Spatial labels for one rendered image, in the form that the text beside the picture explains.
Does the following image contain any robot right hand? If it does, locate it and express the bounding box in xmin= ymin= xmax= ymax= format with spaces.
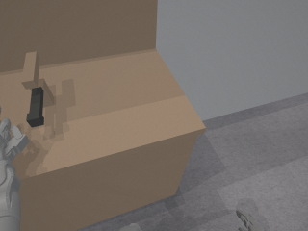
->
xmin=236 ymin=209 xmax=264 ymax=231

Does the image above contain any robot left forearm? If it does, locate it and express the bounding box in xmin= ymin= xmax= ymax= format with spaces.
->
xmin=0 ymin=160 xmax=21 ymax=231

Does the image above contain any robot left shin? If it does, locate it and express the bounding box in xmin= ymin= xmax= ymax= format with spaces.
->
xmin=129 ymin=223 xmax=139 ymax=228

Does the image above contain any robot left hand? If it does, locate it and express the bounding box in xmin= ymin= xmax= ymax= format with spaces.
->
xmin=0 ymin=106 xmax=29 ymax=163

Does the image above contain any tap lever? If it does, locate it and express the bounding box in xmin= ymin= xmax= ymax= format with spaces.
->
xmin=26 ymin=87 xmax=44 ymax=128

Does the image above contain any counter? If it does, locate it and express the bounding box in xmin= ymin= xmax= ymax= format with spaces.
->
xmin=0 ymin=0 xmax=206 ymax=231

